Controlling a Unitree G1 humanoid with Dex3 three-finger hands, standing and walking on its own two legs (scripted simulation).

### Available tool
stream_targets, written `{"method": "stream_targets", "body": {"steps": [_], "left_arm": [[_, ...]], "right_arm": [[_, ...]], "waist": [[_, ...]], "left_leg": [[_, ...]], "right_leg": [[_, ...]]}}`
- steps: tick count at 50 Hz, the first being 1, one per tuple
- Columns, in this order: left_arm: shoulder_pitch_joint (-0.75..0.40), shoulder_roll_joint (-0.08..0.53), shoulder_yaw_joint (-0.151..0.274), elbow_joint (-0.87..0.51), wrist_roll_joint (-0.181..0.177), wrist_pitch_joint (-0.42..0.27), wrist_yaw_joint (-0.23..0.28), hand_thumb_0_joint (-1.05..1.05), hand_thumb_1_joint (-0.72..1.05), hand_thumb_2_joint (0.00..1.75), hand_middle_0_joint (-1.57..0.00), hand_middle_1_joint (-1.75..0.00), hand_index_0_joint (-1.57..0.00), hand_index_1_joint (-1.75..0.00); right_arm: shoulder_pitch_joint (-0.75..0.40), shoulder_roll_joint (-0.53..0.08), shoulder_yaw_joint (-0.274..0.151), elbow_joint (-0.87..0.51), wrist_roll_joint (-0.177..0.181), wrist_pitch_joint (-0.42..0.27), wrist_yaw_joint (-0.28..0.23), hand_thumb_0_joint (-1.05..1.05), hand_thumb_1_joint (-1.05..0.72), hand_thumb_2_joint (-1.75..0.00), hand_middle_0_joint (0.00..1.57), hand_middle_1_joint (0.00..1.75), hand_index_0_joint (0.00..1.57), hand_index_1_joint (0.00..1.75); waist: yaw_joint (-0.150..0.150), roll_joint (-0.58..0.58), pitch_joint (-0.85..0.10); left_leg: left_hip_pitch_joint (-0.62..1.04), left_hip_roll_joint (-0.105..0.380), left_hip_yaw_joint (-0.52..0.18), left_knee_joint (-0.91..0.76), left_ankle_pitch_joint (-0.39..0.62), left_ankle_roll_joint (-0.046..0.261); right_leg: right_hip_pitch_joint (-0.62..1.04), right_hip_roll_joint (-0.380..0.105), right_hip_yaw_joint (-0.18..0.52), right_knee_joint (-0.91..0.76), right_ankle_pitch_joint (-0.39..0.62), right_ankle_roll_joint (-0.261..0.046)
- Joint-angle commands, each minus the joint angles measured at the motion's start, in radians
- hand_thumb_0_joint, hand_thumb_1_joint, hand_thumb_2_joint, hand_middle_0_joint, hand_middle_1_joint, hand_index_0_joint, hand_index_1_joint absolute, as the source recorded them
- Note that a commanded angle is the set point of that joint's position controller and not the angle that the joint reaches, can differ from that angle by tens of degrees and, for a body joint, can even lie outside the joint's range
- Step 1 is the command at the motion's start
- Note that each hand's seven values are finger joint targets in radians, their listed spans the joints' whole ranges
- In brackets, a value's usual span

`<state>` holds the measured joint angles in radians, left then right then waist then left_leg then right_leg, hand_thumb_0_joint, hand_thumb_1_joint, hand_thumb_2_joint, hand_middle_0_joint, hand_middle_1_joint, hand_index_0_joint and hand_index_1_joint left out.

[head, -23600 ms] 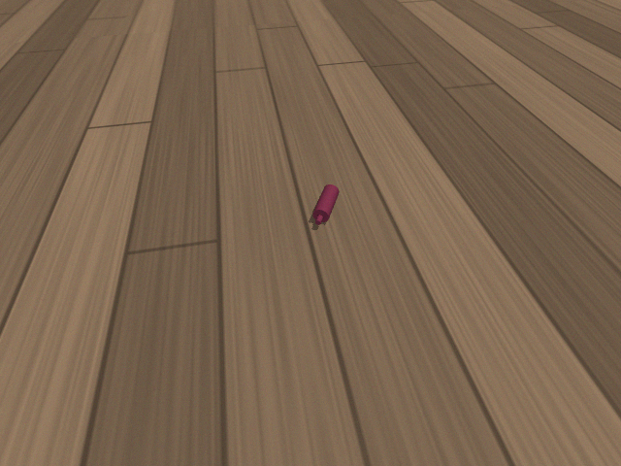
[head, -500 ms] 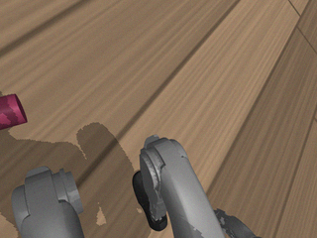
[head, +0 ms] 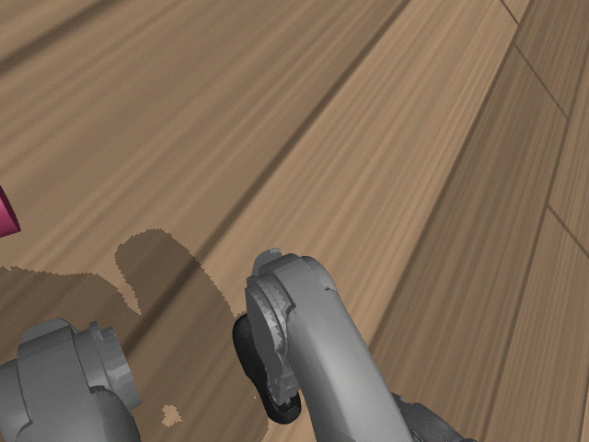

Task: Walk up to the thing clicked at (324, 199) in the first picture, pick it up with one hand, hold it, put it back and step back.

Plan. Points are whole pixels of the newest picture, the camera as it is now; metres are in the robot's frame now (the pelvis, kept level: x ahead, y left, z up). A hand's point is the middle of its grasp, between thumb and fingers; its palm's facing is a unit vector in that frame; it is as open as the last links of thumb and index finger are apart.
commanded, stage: close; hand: left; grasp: from above
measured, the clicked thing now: out of the picture +0.44 +0.35 -0.26
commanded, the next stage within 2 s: settle in 1.68 s
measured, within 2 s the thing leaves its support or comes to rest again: neither
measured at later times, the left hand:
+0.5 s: hand out of the picture +0.43 +0.32 -0.25, palm faces -0.44 -0.16 -0.88, open 13.1 cm
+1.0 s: hand out of the picture +0.43 +0.31 -0.25, palm faces -0.43 -0.17 -0.88, open 11.6 cm
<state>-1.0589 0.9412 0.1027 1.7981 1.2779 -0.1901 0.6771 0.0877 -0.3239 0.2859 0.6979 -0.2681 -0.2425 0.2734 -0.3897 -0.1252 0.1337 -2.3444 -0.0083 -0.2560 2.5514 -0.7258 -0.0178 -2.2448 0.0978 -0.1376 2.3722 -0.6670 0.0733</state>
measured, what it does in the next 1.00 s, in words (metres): stands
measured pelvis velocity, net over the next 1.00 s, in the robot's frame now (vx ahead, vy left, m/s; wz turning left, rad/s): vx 0.00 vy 0.00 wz -0.01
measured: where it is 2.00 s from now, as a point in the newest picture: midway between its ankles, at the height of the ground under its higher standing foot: (206, 427)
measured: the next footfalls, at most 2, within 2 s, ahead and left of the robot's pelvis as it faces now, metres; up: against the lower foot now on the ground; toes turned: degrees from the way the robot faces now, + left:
none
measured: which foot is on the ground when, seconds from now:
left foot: down 0.00-1.00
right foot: down 0.00-1.00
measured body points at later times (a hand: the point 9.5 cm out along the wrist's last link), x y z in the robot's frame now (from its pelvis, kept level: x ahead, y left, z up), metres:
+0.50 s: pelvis +0.00 +0.00 +0.00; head +0.27 +0.13 +0.33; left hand +0.45 +0.32 -0.20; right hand +0.05 -0.25 -0.05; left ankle +0.06 +0.13 -0.27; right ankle +0.12 -0.13 -0.27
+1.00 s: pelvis +0.00 +0.00 +0.00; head +0.27 +0.13 +0.34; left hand +0.45 +0.32 -0.20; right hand +0.05 -0.25 -0.05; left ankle +0.06 +0.13 -0.27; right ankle +0.12 -0.13 -0.27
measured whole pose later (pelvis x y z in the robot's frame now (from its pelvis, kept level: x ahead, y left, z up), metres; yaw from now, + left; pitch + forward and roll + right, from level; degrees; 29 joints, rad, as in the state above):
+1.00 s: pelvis +0.00 +0.00 +0.00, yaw -1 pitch +27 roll -15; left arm -1.05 0.99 0.09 1.78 1.26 -0.22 0.66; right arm 0.09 -0.34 0.31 0.67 -0.26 -0.24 0.26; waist -0.39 -0.15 0.16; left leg -2.33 0.00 -0.28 2.54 -0.72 -0.02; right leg -2.22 0.10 -0.16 2.35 -0.65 0.08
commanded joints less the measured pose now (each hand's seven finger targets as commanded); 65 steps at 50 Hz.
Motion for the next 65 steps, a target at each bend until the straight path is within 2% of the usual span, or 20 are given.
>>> {"method": "stream_targets", "body": {"steps": [1, 4, 5, 15, 19, 22, 23, 26, 29, 30, 31, 36, 37, 41, 42, 45, 49, 51, 53, 65], "left_arm": [[-0.215, 0.243, 0.037, -0.096, -0.025, 0.002, 0.030, 0.00, -0.49, 1.02, -0.09, -1.05, -0.08, -1.05], [-0.243, 0.179, -0.021, -0.093, -0.025, -0.011, 0.015, 0.00, -0.49, 1.01, -0.08, -1.07, -0.08, -1.06], [-0.215, 0.230, 0.023, -0.088, -0.026, -0.014, 0.019, 0.00, -0.49, 1.02, -0.08, -1.08, -0.08, -1.07], [-0.221, 0.220, -0.002, -0.089, -0.015, -0.031, 0.014, 0.00, -0.38, 0.90, -0.14, -1.03, -0.16, -1.00], [-0.214, 0.251, 0.009, -0.101, -0.022, -0.032, 0.013, 0.00, -0.37, 0.90, -0.16, -0.99, -0.17, -0.98], [-0.216, 0.224, -0.008, -0.114, -0.019, -0.031, 0.009, 0.00, -0.33, 0.91, -0.18, -1.00, -0.20, -0.99], [-0.236, 0.201, -0.040, -0.122, -0.018, -0.031, 0.004, 0.00, -0.31, 0.90, -0.19, -1.01, -0.21, -0.99], [-0.234, 0.264, 0.016, -0.160, -0.026, -0.029, 0.015, 0.00, -0.30, 0.86, -0.20, -0.97, -0.22, -0.95], [-0.212, 0.182, -0.036, -0.120, -0.021, -0.020, 0.012, 0.00, -0.29, 0.84, -0.19, -0.98, -0.22, -0.95], [-0.205, 0.226, 0.002, -0.116, -0.024, -0.018, 0.020, 0.00, -0.29, 0.83, -0.18, -0.98, -0.21, -0.95], [-0.237, 0.214, -0.019, -0.121, -0.019, -0.017, 0.014, 0.00, -0.28, 0.81, -0.19, -0.98, -0.22, -0.95], [-0.204, 0.241, 0.006, -0.106, -0.029, -0.020, 0.009, 0.00, -0.22, 0.85, -0.25, -0.97, -0.28, -0.95], [-0.228, 0.181, -0.043, -0.121, -0.031, -0.024, 0.002, 0.00, -0.20, 0.82, -0.27, -0.96, -0.30, -0.93], [-0.204, 0.253, 0.019, -0.128, -0.033, -0.026, 0.011, 0.00, -0.17, 0.80, -0.28, -0.94, -0.31, -0.91], [-0.182, 0.210, -0.011, -0.092, -0.031, -0.025, 0.007, 0.00, -0.17, 0.80, -0.29, -0.95, -0.32, -0.92], [-0.207, 0.196, -0.032, -0.099, -0.033, -0.031, 0.003, 0.00, -0.12, 0.78, -0.31, -0.94, -0.35, -0.91], [-0.175, 0.248, -0.001, -0.083, -0.030, -0.035, 0.015, 0.00, -0.05, 0.75, -0.36, -0.92, -0.40, -0.89], [-0.167, 0.229, -0.006, -0.095, -0.031, -0.036, 0.015, 0.00, -0.02, 0.76, -0.39, -0.92, -0.42, -0.88], [-0.189, 0.218, -0.024, -0.093, -0.034, -0.036, 0.011, 0.00, 0.00, 0.75, -0.40, -0.92, -0.44, -0.88], [-0.212, 0.215, -0.032, -0.106, -0.037, -0.025, 0.007, 0.00, 0.20, 0.74, -0.57, -0.86, -0.60, -0.83]], "right_arm": [[0.194, -0.350, -0.100, 0.012, 0.011, -0.003, -0.011, 0.00, -0.90, -0.90, 0.20, 0.30, 0.20, 0.30], [0.166, -0.331, -0.087, -0.002, 0.007, -0.010, -0.009, 0.00, -0.90, -0.90, 0.20, 0.30, 0.20, 0.30], [0.188, -0.342, -0.091, 0.015, 0.002, -0.003, -0.012, 0.00, -0.90, -0.90, 0.20, 0.30, 0.20, 0.30], [0.193, -0.340, -0.073, 0.000, -0.002, -0.002, -0.011, 0.00, -0.89, -0.90, 0.20, 0.30, 0.20, 0.30], [0.187, -0.348, -0.079, -0.001, 0.006, -0.002, -0.018, 0.00, -0.89, -0.90, 0.20, 0.30, 0.20, 0.30], [0.193, -0.344, -0.078, 0.000, -0.001, -0.002, -0.014, 0.00, -0.89, -0.90, 0.20, 0.30, 0.20, 0.30], [0.182, -0.352, -0.085, -0.015, 0.005, -0.006, -0.013, 0.00, -0.89, -0.90, 0.20, 0.30, 0.20, 0.30], [0.197, -0.355, -0.086, -0.003, 0.012, -0.005, -0.013, 0.00, -0.89, -0.90, 0.20, 0.30, 0.20, 0.30], [0.181, -0.344, -0.083, -0.015, 0.008, -0.003, -0.010, 0.00, -0.89, -0.90, 0.20, 0.30, 0.20, 0.30], [0.196, -0.345, -0.079, 0.003, 0.007, 0.000, -0.015, 0.00, -0.89, -0.90, 0.20, 0.30, 0.20, 0.30], [0.196, -0.349, -0.083, -0.004, 0.011, 0.000, -0.012, 0.00, -0.89, -0.90, 0.20, 0.30, 0.20, 0.30], [0.194, -0.353, -0.081, -0.015, 0.014, -0.004, -0.015, 0.00, -0.89, -0.90, 0.20, 0.30, 0.20, 0.30], [0.185, -0.349, -0.084, -0.024, 0.011, -0.007, -0.014, 0.00, -0.89, -0.90, 0.20, 0.30, 0.20, 0.30], [0.202, -0.349, -0.077, -0.008, 0.015, -0.002, -0.018, 0.00, -0.89, -0.90, 0.20, 0.30, 0.20, 0.30], [0.193, -0.349, -0.085, -0.013, 0.009, 0.001, -0.018, 0.00, -0.89, -0.90, 0.20, 0.30, 0.20, 0.30], [0.182, -0.340, -0.070, -0.022, 0.010, -0.002, -0.017, 0.00, -0.89, -0.90, 0.20, 0.30, 0.20, 0.30], [0.185, -0.348, -0.068, -0.020, 0.008, 0.005, -0.029, 0.00, -0.89, -0.90, 0.20, 0.30, 0.20, 0.30], [0.177, -0.339, -0.063, -0.018, 0.004, 0.007, -0.028, 0.00, -0.89, -0.90, 0.20, 0.30, 0.20, 0.30], [0.176, -0.342, -0.063, -0.026, 0.005, 0.010, -0.030, 0.00, -0.89, -0.90, 0.20, 0.30, 0.20, 0.30], [0.189, -0.346, -0.061, -0.028, 0.007, 0.006, -0.026, 0.00, -0.89, -0.90, 0.20, 0.30, 0.20, 0.30]], "waist": [[-0.023, 0.497, -0.628], [-0.040, 0.532, -0.600], [-0.038, 0.507, -0.621], [-0.055, 0.493, -0.590], [-0.038, 0.508, -0.594], [-0.047, 0.517, -0.602], [-0.053, 0.513, -0.588], [-0.025, 0.546, -0.631], [-0.040, 0.521, -0.606], [-0.039, 0.525, -0.625], [-0.053, 0.533, -0.601], [-0.039, 0.498, -0.577], [-0.054, 0.513, -0.570], [-0.028, 0.525, -0.627], [-0.042, 0.526, -0.599], [-0.062, 0.481, -0.564], [-0.037, 0.484, -0.566], [-0.030, 0.486, -0.579], [-0.052, 0.484, -0.573], [-0.053, 0.503, -0.553]], "left_leg": [[0.485, 0.037, 0.107, -0.271, 0.237, 0.025], [0.483, 0.039, 0.102, -0.277, 0.203, 0.020], [0.487, 0.040, 0.098, -0.280, 0.215, 0.021], [0.470, 0.040, 0.104, -0.257, 0.225, 0.026], [0.485, 0.042, 0.096, -0.276, 0.214, 0.021], [0.496, 0.044, 0.096, -0.279, 0.218, 0.018], [0.488, 0.042, 0.099, -0.267, 0.202, 0.022], [0.516, 0.044, 0.089, -0.288, 0.238, 0.014], [0.503, 0.045, 0.091, -0.284, 0.244, 0.015], [0.509, 0.046, 0.087, -0.286, 0.259, 0.014], [0.498, 0.045, 0.089, -0.276, 0.250, 0.016], [0.480, 0.043, 0.095, -0.284, 0.213, 0.020], [0.478, 0.043, 0.102, -0.280, 0.203, 0.021], [0.512, 0.044, 0.088, -0.296, 0.243, 0.015], [0.506, 0.045, 0.090, -0.295, 0.236, 0.013], [0.474, 0.045, 0.091, -0.276, 0.199, 0.021], [0.458, 0.043, 0.100, -0.290, 0.176, 0.022], [0.472, 0.045, 0.091, -0.291, 0.197, 0.018], [0.476, 0.046, 0.089, -0.289, 0.191, 0.019], [0.484, 0.046, 0.081, -0.300, 0.187, 0.014]], "right_leg": [[0.376, 0.017, -0.131, -0.192, 0.273, -0.091], [0.349, 0.018, -0.138, -0.181, 0.243, -0.097], [0.380, 0.020, -0.142, -0.191, 0.257, -0.094], [0.379, 0.019, -0.143, -0.196, 0.273, -0.087], [0.375, 0.016, -0.144, -0.197, 0.257, -0.091], [0.385, 0.023, -0.146, -0.199, 0.264, -0.092], [0.366, 0.019, -0.144, -0.197, 0.254, -0.091], [0.380, 0.016, -0.144, -0.190, 0.274, -0.095], [0.369, 0.023, -0.147, -0.191, 0.285, -0.094], [0.381, 0.024, -0.152, -0.195, 0.297, -0.093], [0.359, 0.019, -0.149, -0.188, 0.292, -0.093], [0.368, 0.017, -0.144, -0.204, 0.257, -0.092], [0.370, 0.022, -0.138, -0.209, 0.251, -0.093], [0.391, 0.016, -0.147, -0.198, 0.274, -0.093], [0.384, 0.019, -0.144, -0.193, 0.272, -0.096], [0.368, 0.017, -0.148, -0.208, 0.256, -0.087], [0.392, 0.020, -0.141, -0.228, 0.229, -0.089], [0.378, 0.019, -0.149, -0.211, 0.243, -0.089], [0.381, 0.020, -0.146, -0.212, 0.246, -0.089], [0.359, 0.014, -0.151, -0.206, 0.242, -0.090]]}}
